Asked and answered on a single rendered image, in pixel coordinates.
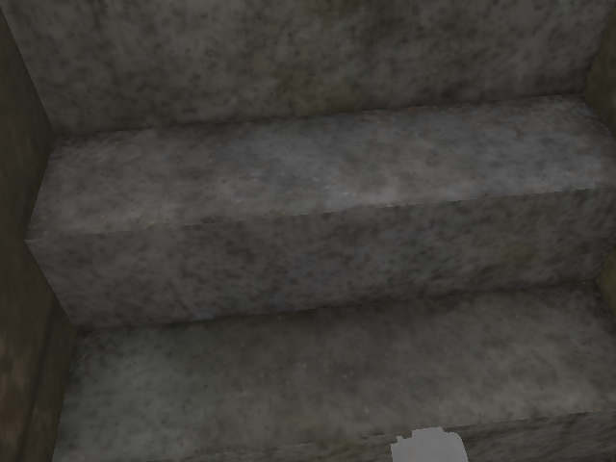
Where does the right robot thigh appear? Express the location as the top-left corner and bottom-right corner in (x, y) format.
(390, 426), (469, 462)

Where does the right robot shin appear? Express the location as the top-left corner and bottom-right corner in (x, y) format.
(450, 432), (468, 459)

